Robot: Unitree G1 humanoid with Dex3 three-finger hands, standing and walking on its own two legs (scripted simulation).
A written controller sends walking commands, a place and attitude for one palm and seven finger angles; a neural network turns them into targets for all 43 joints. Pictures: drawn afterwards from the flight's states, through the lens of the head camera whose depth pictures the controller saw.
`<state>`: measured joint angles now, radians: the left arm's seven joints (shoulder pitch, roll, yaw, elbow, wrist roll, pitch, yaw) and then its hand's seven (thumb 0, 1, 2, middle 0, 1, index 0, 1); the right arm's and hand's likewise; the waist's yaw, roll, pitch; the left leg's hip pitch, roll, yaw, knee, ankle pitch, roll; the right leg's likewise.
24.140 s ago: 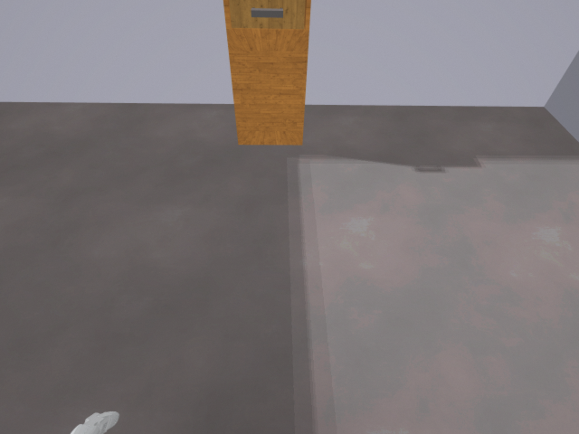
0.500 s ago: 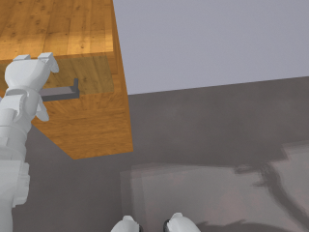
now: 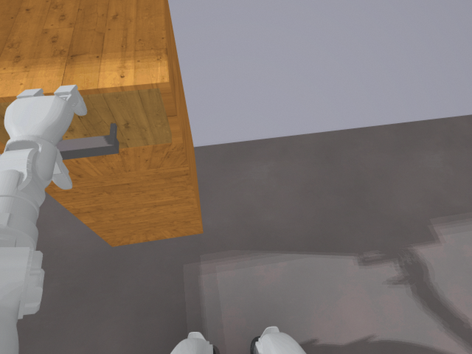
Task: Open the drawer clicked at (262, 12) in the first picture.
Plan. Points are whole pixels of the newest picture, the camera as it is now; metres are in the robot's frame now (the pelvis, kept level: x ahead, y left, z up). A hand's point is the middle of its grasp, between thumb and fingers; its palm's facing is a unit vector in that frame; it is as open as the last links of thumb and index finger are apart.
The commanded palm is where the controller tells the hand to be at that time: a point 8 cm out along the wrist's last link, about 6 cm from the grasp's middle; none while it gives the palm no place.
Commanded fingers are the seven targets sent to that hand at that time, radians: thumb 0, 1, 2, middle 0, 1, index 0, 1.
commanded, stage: re-aim the fingers above the handle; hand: left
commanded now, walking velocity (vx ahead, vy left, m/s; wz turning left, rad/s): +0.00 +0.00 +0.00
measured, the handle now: (81, 139) +0.52 +0.29 +0.00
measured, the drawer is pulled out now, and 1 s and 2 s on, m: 0.00 0.00 0.00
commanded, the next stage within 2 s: lower the fingers behind the handle in 1.32 s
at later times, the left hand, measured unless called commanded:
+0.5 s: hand (58, 138) +0.48 +0.29 +0.06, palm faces -0.03 -0.01 -1.00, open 13.6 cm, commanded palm +0.46 +0.34 +0.10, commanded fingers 0.00 -0.50 0.30 -0.30 -1.20 -0.30 -1.20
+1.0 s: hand (47, 141) +0.47 +0.31 +0.05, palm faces -0.05 -0.01 -1.00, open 13.6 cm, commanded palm +0.45 +0.34 +0.10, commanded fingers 0.00 -0.50 0.30 -0.30 -1.20 -0.30 -1.20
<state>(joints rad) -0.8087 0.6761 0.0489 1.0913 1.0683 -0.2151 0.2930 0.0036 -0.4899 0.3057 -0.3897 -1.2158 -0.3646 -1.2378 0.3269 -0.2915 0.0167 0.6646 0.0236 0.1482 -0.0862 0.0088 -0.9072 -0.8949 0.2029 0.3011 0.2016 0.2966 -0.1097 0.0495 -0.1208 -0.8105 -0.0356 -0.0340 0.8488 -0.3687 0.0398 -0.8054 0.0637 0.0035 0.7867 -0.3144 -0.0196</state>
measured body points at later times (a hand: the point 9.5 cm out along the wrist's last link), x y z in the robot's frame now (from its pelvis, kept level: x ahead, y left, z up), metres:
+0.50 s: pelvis +0.01 +0.00 +0.00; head +0.11 +0.00 +0.44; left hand +0.47 +0.29 +0.11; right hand +0.05 -0.28 -0.12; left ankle +0.01 +0.09 -0.70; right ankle +0.03 -0.11 -0.70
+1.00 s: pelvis +0.02 +0.01 +0.01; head +0.12 +0.00 +0.44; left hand +0.47 +0.31 +0.11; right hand +0.07 -0.27 -0.12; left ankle +0.01 +0.09 -0.70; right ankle +0.03 -0.11 -0.70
